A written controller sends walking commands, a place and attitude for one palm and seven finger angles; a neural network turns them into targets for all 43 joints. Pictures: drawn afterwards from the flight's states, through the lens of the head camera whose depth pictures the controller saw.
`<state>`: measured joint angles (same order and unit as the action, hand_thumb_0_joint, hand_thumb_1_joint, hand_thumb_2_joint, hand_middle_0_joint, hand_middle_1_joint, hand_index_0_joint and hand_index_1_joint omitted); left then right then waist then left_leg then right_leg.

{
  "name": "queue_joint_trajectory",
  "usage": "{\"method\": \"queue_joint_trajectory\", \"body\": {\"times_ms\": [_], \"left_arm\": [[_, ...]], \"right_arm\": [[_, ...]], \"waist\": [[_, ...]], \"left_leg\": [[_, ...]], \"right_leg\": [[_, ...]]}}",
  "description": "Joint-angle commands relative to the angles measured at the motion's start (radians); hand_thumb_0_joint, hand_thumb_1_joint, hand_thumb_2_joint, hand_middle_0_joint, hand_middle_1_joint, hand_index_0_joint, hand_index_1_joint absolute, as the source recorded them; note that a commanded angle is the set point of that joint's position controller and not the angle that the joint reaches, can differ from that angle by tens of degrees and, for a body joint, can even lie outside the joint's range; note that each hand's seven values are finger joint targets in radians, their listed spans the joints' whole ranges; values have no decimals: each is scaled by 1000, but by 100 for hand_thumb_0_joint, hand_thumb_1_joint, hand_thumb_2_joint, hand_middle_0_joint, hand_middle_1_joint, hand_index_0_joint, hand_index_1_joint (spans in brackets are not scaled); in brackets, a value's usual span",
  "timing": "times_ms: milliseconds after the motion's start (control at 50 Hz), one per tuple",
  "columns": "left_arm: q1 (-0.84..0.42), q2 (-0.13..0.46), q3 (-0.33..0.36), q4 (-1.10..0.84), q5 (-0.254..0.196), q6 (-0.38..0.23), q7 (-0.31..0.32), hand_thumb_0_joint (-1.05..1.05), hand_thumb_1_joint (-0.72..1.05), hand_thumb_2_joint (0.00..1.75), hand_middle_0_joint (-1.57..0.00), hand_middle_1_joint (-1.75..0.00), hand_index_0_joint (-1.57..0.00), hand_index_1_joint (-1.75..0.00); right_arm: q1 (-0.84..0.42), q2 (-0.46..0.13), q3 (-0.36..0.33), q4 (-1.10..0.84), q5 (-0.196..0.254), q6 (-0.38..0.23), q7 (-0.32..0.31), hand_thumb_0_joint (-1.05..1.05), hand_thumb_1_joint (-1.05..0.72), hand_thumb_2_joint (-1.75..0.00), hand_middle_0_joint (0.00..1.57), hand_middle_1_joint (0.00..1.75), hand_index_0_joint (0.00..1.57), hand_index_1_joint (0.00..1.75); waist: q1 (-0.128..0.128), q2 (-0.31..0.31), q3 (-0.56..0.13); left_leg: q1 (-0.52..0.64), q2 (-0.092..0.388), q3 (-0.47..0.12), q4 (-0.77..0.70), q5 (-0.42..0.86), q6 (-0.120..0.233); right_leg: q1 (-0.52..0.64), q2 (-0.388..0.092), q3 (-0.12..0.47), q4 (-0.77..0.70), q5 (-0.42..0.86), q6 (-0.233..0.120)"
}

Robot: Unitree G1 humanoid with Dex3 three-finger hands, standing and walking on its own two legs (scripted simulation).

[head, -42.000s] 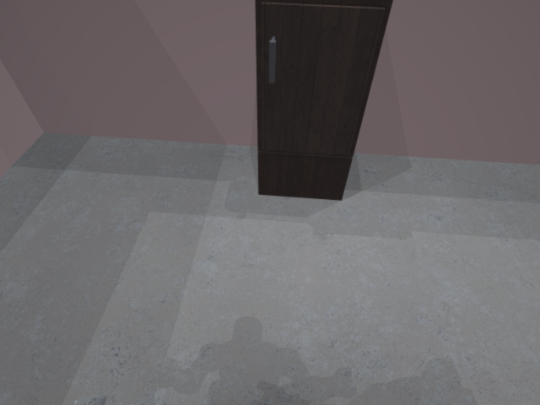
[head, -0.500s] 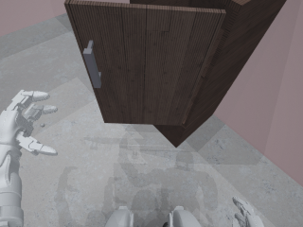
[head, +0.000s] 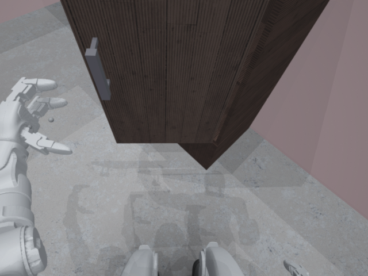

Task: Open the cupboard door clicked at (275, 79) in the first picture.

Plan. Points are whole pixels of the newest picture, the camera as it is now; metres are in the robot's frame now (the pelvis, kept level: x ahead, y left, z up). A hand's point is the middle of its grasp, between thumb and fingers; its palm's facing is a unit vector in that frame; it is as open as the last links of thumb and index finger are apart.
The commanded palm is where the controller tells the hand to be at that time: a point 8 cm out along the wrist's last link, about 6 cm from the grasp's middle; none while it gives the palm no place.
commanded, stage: move the hooked fingers beside the handle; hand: left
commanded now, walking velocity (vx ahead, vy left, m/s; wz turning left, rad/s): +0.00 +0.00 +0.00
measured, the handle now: (100, 70) +0.56 +0.20 +0.05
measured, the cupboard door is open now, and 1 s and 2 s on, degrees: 47 47 47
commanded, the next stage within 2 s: slide the fingers in behind the handle in 1.44 s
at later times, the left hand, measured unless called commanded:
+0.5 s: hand (65, 92) +0.49 +0.27 +0.06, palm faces +0.05 -1.00 -0.02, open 14.0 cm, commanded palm +0.48 +0.31 +0.05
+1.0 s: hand (65, 88) +0.51 +0.28 +0.04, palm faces +0.04 -1.00 +0.00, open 14.0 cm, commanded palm +0.50 +0.31 +0.05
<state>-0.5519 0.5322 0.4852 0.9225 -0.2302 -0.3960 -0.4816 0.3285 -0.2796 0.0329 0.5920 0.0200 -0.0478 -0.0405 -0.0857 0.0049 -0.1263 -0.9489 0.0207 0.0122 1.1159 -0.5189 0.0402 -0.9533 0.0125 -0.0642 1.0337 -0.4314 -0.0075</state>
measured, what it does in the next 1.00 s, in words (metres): stands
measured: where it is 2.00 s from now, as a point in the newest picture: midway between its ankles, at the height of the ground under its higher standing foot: outside the picture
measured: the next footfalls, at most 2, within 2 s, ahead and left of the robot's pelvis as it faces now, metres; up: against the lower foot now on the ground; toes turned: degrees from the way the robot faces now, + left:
none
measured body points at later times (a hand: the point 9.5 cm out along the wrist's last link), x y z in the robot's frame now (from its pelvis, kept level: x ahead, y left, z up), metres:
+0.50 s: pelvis +0.00 +0.00 -0.01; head +0.14 +0.03 +0.41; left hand +0.48 +0.32 +0.06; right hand +0.02 -0.27 -0.11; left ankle +0.00 +0.09 -0.66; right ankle +0.03 -0.12 -0.66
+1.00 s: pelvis +0.00 +0.01 -0.01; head +0.17 +0.05 +0.40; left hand +0.50 +0.33 +0.05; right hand +0.00 -0.26 -0.11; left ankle +0.00 +0.09 -0.66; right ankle +0.03 -0.12 -0.66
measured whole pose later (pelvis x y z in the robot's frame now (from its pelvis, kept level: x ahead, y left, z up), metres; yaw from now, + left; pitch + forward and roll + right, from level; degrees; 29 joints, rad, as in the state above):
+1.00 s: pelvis +0.00 +0.01 -0.01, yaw -2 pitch +26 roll -5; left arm -0.88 0.72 0.54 1.18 -0.11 -0.37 -0.44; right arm 0.39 -0.28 0.07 0.60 -0.01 0.08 -0.01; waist -0.19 0.02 -0.10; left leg -1.11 0.04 -0.01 1.19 -0.54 0.05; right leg -1.09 0.03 -0.08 1.06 -0.43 0.00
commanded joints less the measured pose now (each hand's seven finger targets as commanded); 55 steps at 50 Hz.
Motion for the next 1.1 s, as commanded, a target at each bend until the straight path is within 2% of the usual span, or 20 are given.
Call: {"method": "queue_joint_trajectory", "body": {"times_ms": [0,40,80,120,180,240,260,360,400,480,540,580,660,680,720,800,960,1000,1040,1080], "left_arm": [[-359,314,53,-132,-4,-63,12,0,-50,30,-30,-120,-30,-120],[-424,337,60,-119,7,-74,20,0,-50,30,-30,-120,-30,-120],[-471,313,31,-112,10,-88,21,0,-50,30,-30,-120,-30,-120],[-489,348,51,-89,21,-95,24,0,-50,30,-30,-120,-30,-120],[-546,327,19,-56,27,-91,28,0,-50,30,-30,-120,-30,-120],[-553,366,43,-33,45,-82,40,0,-50,30,-30,-120,-30,-120],[-581,347,22,-35,47,-80,44,0,-50,30,-30,-120,-30,-120],[-609,424,70,21,66,-71,62,0,-50,30,-30,-120,-30,-120],[-636,460,80,24,80,-72,62,0,-50,30,-30,-120,-30,-120],[-684,449,63,35,78,-74,58,0,-50,30,-30,-120,-30,-120],[-728,493,71,109,92,-52,53,0,-50,30,-30,-120,-30,-120],[-774,503,63,86,100,-52,51,0,-50,30,-30,-120,-30,-120],[-727,557,97,129,114,-36,47,0,-50,30,-30,-120,-30,-120],[-722,522,72,126,108,-35,38,0,-50,30,-30,-120,-30,-120],[-715,553,98,95,109,-32,35,0,-50,30,-30,-120,-30,-120],[-697,532,103,8,93,-41,29,0,-50,30,-30,-120,-30,-120],[-729,495,73,40,104,-42,61,0,-50,30,-30,-120,-30,-120],[-736,511,81,31,109,-53,63,0,-50,30,-30,-120,-30,-120],[-745,465,43,60,106,-50,61,0,-50,30,-30,-120,-30,-120],[-734,468,50,51,101,-54,60,0,-50,30,-30,-120,-30,-120]], "right_arm": [[113,-186,-72,-75,5,-6,-18,0,-90,-90,20,30,20,30],[116,-187,-71,-68,0,2,-18,0,-90,-90,20,30,20,30],[127,-187,-70,-63,-2,9,-17,0,-90,-90,20,30,20,30],[139,-195,-71,-50,-5,19,-17,0,-90,-90,20,30,20,30],[145,-196,-67,-43,-6,29,-16,0,-90,-90,20,30,20,30],[160,-200,-65,-40,-11,44,-14,0,-90,-90,20,30,20,30],[160,-198,-65,-35,-12,47,-12,0,-90,-90,20,30,20,30],[181,-203,-57,-37,-17,67,-9,0,-90,-90,20,30,20,30],[190,-205,-52,-39,-19,75,-9,0,-90,-90,20,30,20,30],[203,-205,-49,-41,-23,84,-6,0,-90,-90,20,30,20,30],[209,-217,-42,-33,-21,90,-10,0,-90,-90,20,30,20,30],[218,-216,-40,-36,-25,92,-11,0,-90,-90,20,30,20,30],[233,-222,-37,-41,-27,100,-8,0,-90,-90,20,30,20,30],[238,-217,-34,-47,-27,101,-5,0,-90,-90,20,30,20,30],[243,-223,-39,-46,-29,109,-2,0,-90,-90,20,30,20,30],[250,-217,-47,-49,-29,119,9,0,-90,-90,20,30,20,30],[241,-213,-44,-31,-28,121,4,0,-90,-90,20,30,20,30],[240,-217,-44,-30,-31,121,3,0,-90,-90,20,30,20,30],[236,-214,-42,-26,-29,120,5,0,-90,-90,20,30,20,30],[240,-215,-43,-32,-31,122,5,0,-90,-90,20,30,20,30]], "waist": [[-1,111,-388],[-8,116,-391],[-26,129,-400],[-24,144,-432],[-43,153,-406],[-36,168,-449],[-50,170,-448],[-53,148,-452],[-56,177,-462],[-80,183,-473],[-101,155,-432],[-109,192,-466],[-99,183,-491],[-99,210,-497],[-90,225,-537],[-76,249,-586],[-104,220,-473],[-98,250,-488],[-115,238,-454],[-103,258,-475]], "left_leg": [[257,4,-60,-152,399,-23],[242,3,-62,-143,375,-20],[275,6,-73,-137,397,-22],[301,10,-82,-132,424,-28],[301,12,-91,-128,409,-28],[309,13,-92,-121,442,-30],[312,14,-92,-116,442,-28],[250,10,-83,-99,442,-19],[257,13,-83,-95,459,-21],[256,16,-87,-75,477,-17],[186,15,-85,-70,395,-9],[206,14,-86,-58,420,-8],[194,18,-90,-47,451,-9],[206,16,-86,-44,471,-9],[237,22,-92,-40,514,-14],[323,32,-100,-47,599,-24],[289,27,-105,-72,491,-21],[317,30,-107,-68,513,-28],[315,31,-115,-71,498,-30],[346,32,-122,-72,547,-37]], "right_leg": [[194,22,26,-88,237,-18],[186,19,30,-86,223,-16],[151,24,23,-81,218,-19],[136,23,22,-75,221,-18],[96,25,16,-73,197,-20],[103,24,17,-67,216,-17],[92,23,17,-69,219,-15],[132,25,25,-63,253,-11],[129,28,25,-55,264,-13],[106,32,25,-48,275,-12],[101,32,30,-57,236,-6],[89,32,30,-46,251,-9],[102,35,28,-41,272,-8],[96,36,28,-35,287,-11],[94,35,24,-30,307,-8],[92,42,15,-34,330,-9],[56,42,9,-59,255,-10],[34,42,9,-54,250,-14],[12,43,2,-57,234,-14],[5,44,-3,-50,241,-19]]}}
